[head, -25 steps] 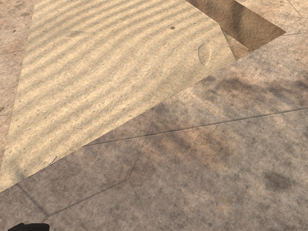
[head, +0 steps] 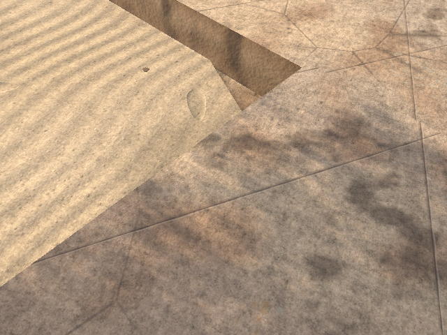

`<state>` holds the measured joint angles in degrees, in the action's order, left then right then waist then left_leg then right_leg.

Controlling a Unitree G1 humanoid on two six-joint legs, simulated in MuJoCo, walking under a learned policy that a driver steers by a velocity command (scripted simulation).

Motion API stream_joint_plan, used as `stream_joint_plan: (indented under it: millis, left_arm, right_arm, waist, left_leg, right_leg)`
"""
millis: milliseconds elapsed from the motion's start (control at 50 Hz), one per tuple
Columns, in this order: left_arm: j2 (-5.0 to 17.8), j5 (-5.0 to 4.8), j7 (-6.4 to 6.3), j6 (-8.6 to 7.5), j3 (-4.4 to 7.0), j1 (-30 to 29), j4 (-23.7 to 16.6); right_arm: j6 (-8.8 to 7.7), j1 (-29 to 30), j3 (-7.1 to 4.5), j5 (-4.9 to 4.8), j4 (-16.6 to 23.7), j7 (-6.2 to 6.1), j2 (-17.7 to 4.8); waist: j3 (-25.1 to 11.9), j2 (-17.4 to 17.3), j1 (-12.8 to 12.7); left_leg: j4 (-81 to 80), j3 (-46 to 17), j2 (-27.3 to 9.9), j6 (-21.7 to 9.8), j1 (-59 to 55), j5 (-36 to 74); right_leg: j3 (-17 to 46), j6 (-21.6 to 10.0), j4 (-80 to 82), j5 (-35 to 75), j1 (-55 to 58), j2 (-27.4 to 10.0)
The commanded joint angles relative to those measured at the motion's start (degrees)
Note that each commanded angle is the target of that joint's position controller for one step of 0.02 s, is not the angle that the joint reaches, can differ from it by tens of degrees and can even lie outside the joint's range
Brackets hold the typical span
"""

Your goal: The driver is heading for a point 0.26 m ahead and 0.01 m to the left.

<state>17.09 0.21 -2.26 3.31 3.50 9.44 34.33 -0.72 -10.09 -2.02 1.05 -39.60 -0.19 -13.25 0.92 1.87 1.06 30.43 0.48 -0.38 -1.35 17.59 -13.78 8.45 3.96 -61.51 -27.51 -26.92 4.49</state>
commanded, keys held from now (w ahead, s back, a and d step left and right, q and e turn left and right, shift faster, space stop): shift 0.24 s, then w+shift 0.14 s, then shift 0.62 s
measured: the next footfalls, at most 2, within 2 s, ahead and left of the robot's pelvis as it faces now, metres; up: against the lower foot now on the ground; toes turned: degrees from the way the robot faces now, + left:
right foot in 0.14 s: +0.01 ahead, -0.16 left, +0.00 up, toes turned +3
left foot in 0.52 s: +0.11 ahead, +0.11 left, +0.00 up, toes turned +1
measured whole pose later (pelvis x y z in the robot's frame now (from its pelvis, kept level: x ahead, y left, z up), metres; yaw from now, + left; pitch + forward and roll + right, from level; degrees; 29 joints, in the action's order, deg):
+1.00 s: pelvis +0.14 +0.02 +0.00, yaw +0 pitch +0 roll +0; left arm 12.9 0.2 -2.1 0.5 2.7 8.2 43.4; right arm -1.2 -13.9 -1.3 0.4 -48.9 0.2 -13.4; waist 1.0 -0.7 1.3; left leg 25.5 2.1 2.0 -2.3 5.5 -19.9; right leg 1.4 1.8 -27.8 -11.8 -15.9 -1.5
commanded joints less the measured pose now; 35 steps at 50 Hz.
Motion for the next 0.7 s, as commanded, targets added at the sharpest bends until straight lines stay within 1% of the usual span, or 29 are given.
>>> stream_joint_plan:
  millis: [20, 40, 80, 120, 140, 160, 180, 200, 220, 240, 260, 280, 300, 320, 340, 360, 380, 400, 440, 480, 500, 520, 540, 560, 580, 600, 640, 660, 700]
  left_arm:
    - [0.5, 0.05, 0.08, -0.73, 0.11, 0.11, -2.78]
    - [-0.76, 0.15, 0.21, -0.89, -0.45, -0.88, -2.78]
    - [0.26, -0.39, 0.37, -0.92, -0.14, 0.06, -1.63]
    - [1.11, -0.3, 0.51, -0.94, 0.14, 3.33, 0.58]
    - [2.84, 0.38, 0.44, -0.94, 0.29, 3.88, 0.53]
    - [5.62, 0.98, 0.15, -0.97, 0.63, 4.8, 0.13]
    - [5.74, 1.09, 0.33, -1.07, 0.79, 3.57, 1.95]
    - [1.87, 1.1, 0.94, -1.53, -0.03, 1.91, 0.76]
    - [0.25, 1.76, 1.11, -1.88, -0.57, 2.34, 1.51]
    - [1.29, 1.8, 0.98, -2.2, -0.36, 2.73, 1.89]
    - [2.43, 1.16, 0.74, -2.34, 0.1, 5.59, 3.09]
    - [5.45, 0.65, 0.52, -2.32, 1.02, 8.73, 3.66]
    - [8.09, 0.46, 0.53, -2.54, 1.7, 11.5, 3.69]
    - [10.14, 0.09, 0.41, -3.15, 2.27, 12.14, 3.79]
    - [9.37, -0.26, 0.11, -4.14, 2.02, 11.87, 3.92]
    - [7.36, -0.71, -0.04, -5.22, 1.4, 10.75, 3.63]
    - [5.91, -1.17, 0.04, -5.96, 1.0, 9.71, 3.17]
    - [5.66, -1.42, 0.15, -6.05, 1.0, 9.88, 3.52]
    - [5.85, -0.98, 0.66, -5.44, 0.95, 8.4, 3.64]
    - [5.61, -0.79, 0.96, -4.52, 0.81, 8.37, 3.98]
    - [3.74, -0.55, 1.06, -4.49, 0.24, 8.43, 4.03]
    - [-0.36, 0.64, 1.0, -4.57, -1.02, 7.78, 2.97]
    - [-0.46, -0.02, 0.11, -5.17, -0.98, 9.51, 0.98]
    - [3.05, -0.9, -0.27, -5.46, 0.04, 10.52, 1.68]
    - [4.6, -1.13, -0.22, -5.37, 0.57, 8.72, 2.37]
    - [4.11, -0.7, -0.24, -5.05, 0.61, 7.88, 3.27]
    - [2.77, -0.01, -0.21, -4.55, 0.62, 7.44, 4.05]
    - [1.35, 0.02, -0.03, -4.37, 0.32, 8.12, 4.76]
    - [-0.84, -0.03, 0.25, -4.22, -0.39, 7.81, 5.36]
  right_arm:
    - [-0.21, 5.65, -1.49, -0.25, 4.46, -0.42, -6.16]
    - [0.11, 4.3, -1.64, -0.22, 3.83, -0.31, -6.55]
    - [0.78, 0.97, -2.18, -0.61, 2.58, -0.19, -8.11]
    - [0.99, -0.37, -1.97, -1.63, 1.68, -0.22, -7.98]
    - [0.47, -2.05, -1.77, -1.75, 1.12, -0.11, -7.72]
    - [-0.34, -1.56, -1.33, -0.69, 1.57, 0.26, -6.74]
    - [-1.02, -2.5, -0.7, -0.08, 1.87, 0.58, -3.88]
    - [-1.11, 1.49, -0.77, 0.65, 1.67, 0.51, -5.61]
    - [-1.03, 3.01, -1.02, 0.45, 1.47, 0.53, -5.92]
    - [-0.75, 3.28, -1.01, 0.11, 1.04, 0.23, -5.68]
    - [-0.33, 1.5, -1.14, -0.21, 0.07, 0.03, -5.87]
    - [-0.26, 0.67, -1.49, -1.15, -0.32, -0.14, -6.15]
    - [-0.6, 2.95, -1.89, -2.05, 0.5, -0.1, -6.86]
    - [-1.35, 5.85, -2.09, -3.09, 2.1, 0.15, -7.05]
    - [-2.25, 7.15, -2.37, -3.87, 3.24, 0.5, -7.22]
    - [-3.21, 7.11, -2.32, -3.98, 3.63, 0.92, -6.73]
    - [-4.07, 6.63, -2.05, -3.64, 3.55, 1.4, -5.94]
    - [-4.64, 5.01, -1.83, -2.84, 2.58, 1.86, -5.47]
    - [-4.94, 3.01, -1.49, -1.91, 1.24, 2.48, -4.27]
    - [-4.29, -4.18, -2.26, -1.82, -1.76, 2.59, -5.27]
    - [-3.85, -8.24, -2.73, -1.88, -2.64, 2.19, -6.39]
    - [-3.74, -13.02, -3.55, -1.4, -2.6, 1.65, -10.89]
    - [-3.4, -16.78, -5.0, -0.37, -2.95, 1.75, -18.22]
    - [-3.64, -14.5, -4.17, -0.58, -2.48, 1.93, -15.39]
    - [-3.86, -10.94, -3.28, -0.77, -2.08, 1.82, -12.61]
    - [-3.83, -7.88, -2.77, -0.61, -1.55, 1.74, -11.16]
    - [-3.49, -4.0, -1.63, -0.68, -1.17, 1.22, -8.09]
    - [-3.45, -3.87, -1.19, -0.2, -1.6, 0.86, -6.86]
    - [-3.15, -3.52, -0.9, 0.13, -2.14, 0.16, -6.45]
  waist:
    - [-4.94, -10.77, -1.56]
    - [-5.83, -12.15, -0.52]
    - [-6.7, -13.87, 0.69]
    - [-5.84, -12.69, -0.72]
    - [-6.11, -10.41, -0.48]
    - [-7.3, -4.49, 0.38]
    - [-6.88, 6.38, 3.21]
    - [-4.93, 4.22, 0.61]
    - [-3.67, 2.95, 0.2]
    - [-2.33, 2.34, 0.07]
    - [-3.11, 3.35, -0.84]
    - [-0.97, 6.69, -1.97]
    - [2.84, 9.83, -4.21]
    - [7.06, 12.55, -5.37]
    - [9.55, 12.53, -5.05]
    - [9.78, 10.75, -4.22]
    - [7.96, 8.44, -3.73]
    - [5.27, 6.79, -3.61]
    - [2.67, 6.42, -2.58]
    - [-0.44, 4.47, 0.71]
    - [-2.07, 2.76, 2.3]
    - [-4.66, -7.6, 3.43]
    - [-7.94, -22.21, 3.32]
    - [-6.02, -16.08, 2.35]
    - [-1.91, -10.39, 1.31]
    - [-1.45, -6.96, 0.23]
    - [-1.2, -7.45, -1.4]
    - [-2.26, -8.28, -1.96]
    - [-3.74, -8.04, -2.48]
  left_leg:
    - [-10.18, -9.92, -9.91, -8.87, -6.43, 12.95]
    - [-9.46, -9.13, -9.58, -8.94, -7.37, 14.4]
    - [-7.71, -10.38, -10.42, -9.77, -9.24, 15.51]
    - [-6.42, -10.43, -10.12, -8.1, -6.67, 15.1]
    - [-6.49, -10.48, -9.89, -5.46, -3.22, 12.47]
    - [-3.19, -7.48, -7.62, -2.49, 1.02, 8.53]
    - [-4.41, -1.75, -3.21, 1.0, -1.06, 0.5]
    - [-2.8, -1.0, -2.43, 3.29, -4.01, 0.87]
    - [-2.75, -1.04, -2.35, 3.55, -4.81, 1.89]
    - [-2.41, -1.11, -2.5, 3.07, -5.14, 2.44]
    - [0.27, 1.47, -0.23, 2.88, -4.17, -5.14]
    - [5.17, 4.35, 2.31, 2.66, 0.46, -13.39]
    - [11.63, 5.35, 3.38, 2.33, 8.04, -15.37]
    - [19.23, 2.67, 1.22, 1.16, 13.23, -14.55]
    - [23.99, -0.89, -1.75, -0.19, 20.05, -15.75]
    - [24.94, -2.65, -3.84, -1.08, 24.89, -14.04]
    - [22.27, -2.8, -4.81, -1.63, 25.49, -12.56]
    - [16.73, -1.58, -4.24, -1.98, 20.87, -12.7]
    - [7.11, 2.78, -0.44, -0.96, 6.69, -8.85]
    - [-0.28, 5.35, 3.07, 0.64, -7.79, 3.88]
    - [-1.66, 2.93, 1.5, 0.55, -14.12, 5.16]
    - [-6.56, -10.7, -9.19, -1.79, -20.22, 12.66]
    - [-13.06, -31.98, -21.73, -11.5, -24.03, 16.66]
    - [-15.12, -37.12, -23.83, -15.86, -21.19, 13.46]
    - [-13.68, -30.32, -22.09, -14.9, -17.9, 14.23]
    - [-13.1, -23.45, -18.71, -12.63, -15.47, 17.32]
    - [-13.72, -13.59, -13.92, -9.64, -11.57, 28.26]
    - [-13.5, -9.92, -12.02, -8.96, -10.04, 33.41]
    - [-12.75, -5.35, -10.01, -8.75, -9.37, 39.97]
  right_leg:
    - [-3.34, 1.72, 8.72, 0.94, 1.19, -3.64]
    - [-4.93, 1.79, 15.11, -0.23, 4.23, -4.36]
    - [-6.88, 1.72, 25.45, 2.11, 8.52, -3.99]
    - [-7.82, -0.4, 39.94, 14.83, 15.72, -3.45]
    - [-4.69, -2.37, 41.13, 20.04, 20.42, -5.6]
    - [0.2, -4.56, 38.57, 31.08, 24.77, -10.56]
    - [0.87, -8.0, 36.68, 23.04, 18.3, -11.13]
    - [0.68, -8.5, 38.43, 15.27, 13.69, -9.84]
    - [0.33, -7.44, 39.39, 11.29, 11.82, -9.29]
    - [-0.29, -6.52, 39.58, 10.61, 10.56, -8.44]
    - [-0.13, -7.19, 40.92, 0.02, 11.18, -7.95]
    - [3.55, -9.32, 43.69, -14.16, 10.74, -9.7]
    - [11.46, -12.72, 48.98, -25.53, 10.88, -14.73]
    - [20.14, -16.54, 53.03, -29.61, 9.16, -20.29]
    - [24.11, -18.35, 54.38, -26.8, 10.81, -22.98]
    - [23.99, -18.3, 53.59, -21.64, 14.75, -23.46]
    - [21.4, -17.28, 52.6, -16.42, 17.59, -22.61]
    - [16.78, -16.09, 51.68, -10.3, 18.83, -20.4]
    - [7.51, -14.21, 48.05, 3.5, 14.56, -14.97]
    - [3.96, -12.87, 42.48, 9.8, 9.61, -13.0]
    - [2.14, -10.8, 37.11, 11.59, 6.83, -11.26]
    - [-3.5, -6.19, 20.9, 6.41, 1.49, -5.74]
    - [-6.15, -2.06, 5.21, -6.96, -9.02, -1.24]
    - [-2.14, -1.32, -3.86, -9.42, -11.59, -3.3]
    - [-1.76, -1.62, -7.12, -5.67, -13.6, -5.33]
    - [-2.88, -1.95, -6.68, -1.73, -12.66, -6.75]
    - [-3.55, -1.91, -1.14, 5.88, -7.95, -8.89]
    - [-4.43, -1.62, 1.58, 9.08, -4.29, -8.67]
    - [-5.69, -0.88, 9.81, 11.95, 0.62, -8.27]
